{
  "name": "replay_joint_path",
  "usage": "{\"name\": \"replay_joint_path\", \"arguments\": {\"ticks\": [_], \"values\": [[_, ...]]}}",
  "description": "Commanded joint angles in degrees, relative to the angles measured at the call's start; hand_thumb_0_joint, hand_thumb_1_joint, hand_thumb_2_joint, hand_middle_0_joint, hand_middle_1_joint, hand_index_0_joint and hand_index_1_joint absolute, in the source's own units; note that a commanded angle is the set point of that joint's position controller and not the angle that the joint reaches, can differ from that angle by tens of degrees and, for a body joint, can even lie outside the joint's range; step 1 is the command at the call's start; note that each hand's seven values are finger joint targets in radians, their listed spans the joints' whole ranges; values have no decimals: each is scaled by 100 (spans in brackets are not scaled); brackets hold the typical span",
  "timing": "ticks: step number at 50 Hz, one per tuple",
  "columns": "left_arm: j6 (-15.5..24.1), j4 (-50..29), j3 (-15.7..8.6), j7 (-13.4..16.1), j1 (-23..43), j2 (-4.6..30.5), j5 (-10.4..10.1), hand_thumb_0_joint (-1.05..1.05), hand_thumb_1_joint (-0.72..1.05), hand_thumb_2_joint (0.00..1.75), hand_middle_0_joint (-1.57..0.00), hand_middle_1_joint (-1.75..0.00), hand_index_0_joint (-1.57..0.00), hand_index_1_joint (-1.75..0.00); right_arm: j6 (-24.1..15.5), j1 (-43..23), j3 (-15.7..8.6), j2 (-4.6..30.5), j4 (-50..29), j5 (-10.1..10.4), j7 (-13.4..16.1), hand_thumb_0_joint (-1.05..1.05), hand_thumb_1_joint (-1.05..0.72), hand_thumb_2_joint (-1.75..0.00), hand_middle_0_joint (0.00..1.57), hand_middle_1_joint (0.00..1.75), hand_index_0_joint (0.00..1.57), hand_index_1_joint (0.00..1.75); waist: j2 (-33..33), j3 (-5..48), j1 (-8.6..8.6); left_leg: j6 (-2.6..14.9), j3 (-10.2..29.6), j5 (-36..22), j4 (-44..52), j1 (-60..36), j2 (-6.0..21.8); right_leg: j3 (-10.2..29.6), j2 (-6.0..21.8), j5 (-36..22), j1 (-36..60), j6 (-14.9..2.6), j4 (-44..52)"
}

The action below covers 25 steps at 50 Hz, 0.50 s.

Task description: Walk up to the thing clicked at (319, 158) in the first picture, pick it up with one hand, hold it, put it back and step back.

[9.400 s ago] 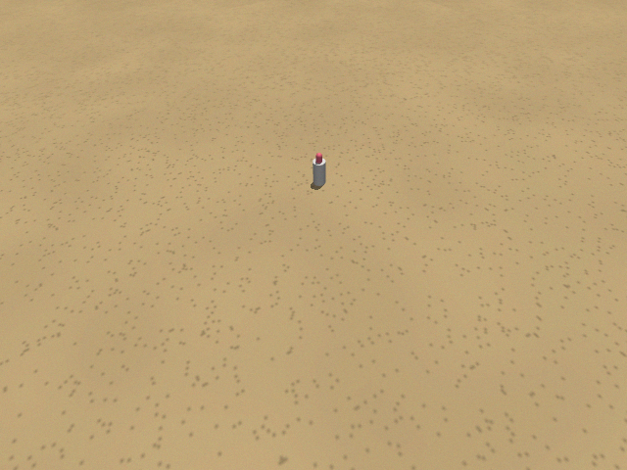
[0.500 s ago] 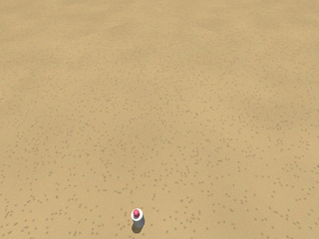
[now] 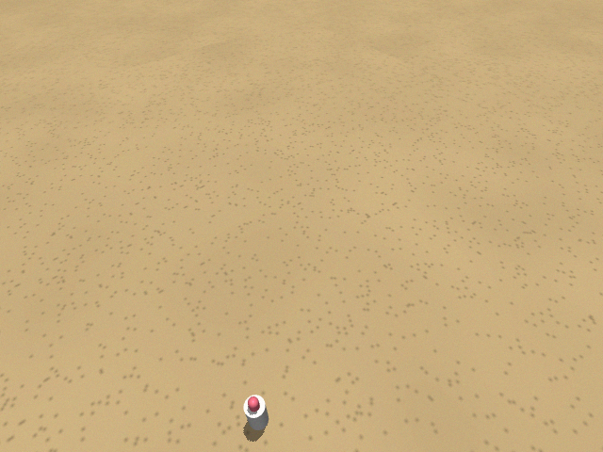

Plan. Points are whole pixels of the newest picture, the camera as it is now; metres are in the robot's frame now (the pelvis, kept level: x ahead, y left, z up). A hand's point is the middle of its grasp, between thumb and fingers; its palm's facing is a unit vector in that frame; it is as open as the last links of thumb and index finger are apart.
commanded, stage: stand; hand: left
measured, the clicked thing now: (255, 410) +0.39 +0.16 -0.69
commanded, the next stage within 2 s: none
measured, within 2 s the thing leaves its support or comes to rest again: neither
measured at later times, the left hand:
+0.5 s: hand out of the picture +0.04 +0.26 -0.16, palm faces -0.02 -0.94 -0.34, open 7.4 cm
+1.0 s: hand out of the picture +0.08 +0.26 -0.15, palm faces -0.02 -0.94 -0.35, open 7.4 cm
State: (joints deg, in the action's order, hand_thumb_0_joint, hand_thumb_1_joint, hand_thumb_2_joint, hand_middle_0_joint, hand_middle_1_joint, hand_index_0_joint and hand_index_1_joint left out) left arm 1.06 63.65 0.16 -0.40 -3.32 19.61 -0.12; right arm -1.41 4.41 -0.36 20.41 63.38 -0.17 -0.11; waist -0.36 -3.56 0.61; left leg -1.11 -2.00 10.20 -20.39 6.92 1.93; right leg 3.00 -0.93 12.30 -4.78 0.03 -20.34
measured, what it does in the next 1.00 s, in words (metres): stands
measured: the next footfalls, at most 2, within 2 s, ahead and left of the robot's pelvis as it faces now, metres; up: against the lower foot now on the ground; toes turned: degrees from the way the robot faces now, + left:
none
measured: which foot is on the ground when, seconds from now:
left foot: down 0.00-1.00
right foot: down 0.00-1.00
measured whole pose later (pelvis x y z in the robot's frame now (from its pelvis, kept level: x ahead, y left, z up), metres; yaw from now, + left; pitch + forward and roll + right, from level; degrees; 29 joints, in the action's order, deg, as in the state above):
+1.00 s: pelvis +0.00 +0.01 +0.00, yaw +1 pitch -2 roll +0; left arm 1.1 64.0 0.6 0.0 -6.0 20.2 0.3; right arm -0.7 4.9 -0.5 19.9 65.8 -0.4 -0.7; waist 0.0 -2.8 0.4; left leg -0.5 -1.5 8.9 -18.4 7.0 0.9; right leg 2.5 0.1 11.6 -4.8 0.6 -18.8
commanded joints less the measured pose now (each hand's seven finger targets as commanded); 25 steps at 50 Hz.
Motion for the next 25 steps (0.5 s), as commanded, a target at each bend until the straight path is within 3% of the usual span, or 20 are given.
{"name": "replay_joint_path", "arguments": {"ticks": [1,4,8,14,17,18,22,25], "values": [[107,-249,-254,75,222,1271,13,0,90,90,-20,-30,-20,-30,-76,-286,-210,1172,-256,4,68,0,-90,-90,20,30,20,30,34,645,10,181,536,-1266,289,-499,613,466,722,-1632,-116,-100,356],[95,-231,-244,72,271,1254,17,0,90,90,-20,-30,-20,-30,-57,-318,-211,1193,-221,-19,54,0,-90,-90,20,30,20,30,37,406,12,181,550,-609,460,-318,581,489,709,-926,-280,-76,518],[98,-185,-243,75,234,1280,41,0,90,90,-20,-30,-20,-30,-42,-358,-228,1164,-185,-28,22,0,-90,-90,20,30,20,30,-76,273,19,187,596,-181,530,-330,564,501,694,-412,-539,-67,678],[122,-208,-229,74,177,1309,33,0,90,90,-20,-30,-20,-30,-58,-328,-249,1149,-142,-50,-6,0,-90,-90,20,30,20,30,-3,479,25,205,602,-344,507,-399,579,521,740,-548,-428,-87,643],[97,-159,-221,71,38,1266,49,0,90,90,-20,-30,-20,-30,-33,-361,-251,1148,-91,-47,-12,0,-90,-90,20,30,20,30,-2,231,-36,202,675,228,606,-222,539,501,690,70,-663,-60,745],[94,-178,-229,67,87,1313,51,0,90,90,-20,-30,-20,-30,-35,-258,-258,1158,-88,-44,-12,0,-90,-90,20,30,20,30,35,321,22,221,686,220,652,-208,578,490,705,-28,-542,-88,662],[82,-170,-227,55,-41,1285,48,0,90,90,-20,-30,-20,-30,-38,-252,-268,1179,-64,-50,-13,0,-90,-90,20,30,20,30,121,275,-17,215,736,412,703,-72,568,476,669,96,-571,-97,607],[95,-168,-210,57,-131,1259,59,0,90,90,-20,-30,-20,-30,-43,-278,-268,1173,-57,-40,-10,0,-90,-90,20,30,20,30,79,391,-46,230,729,122,627,-197,562,494,709,-163,-539,-113,553]]}}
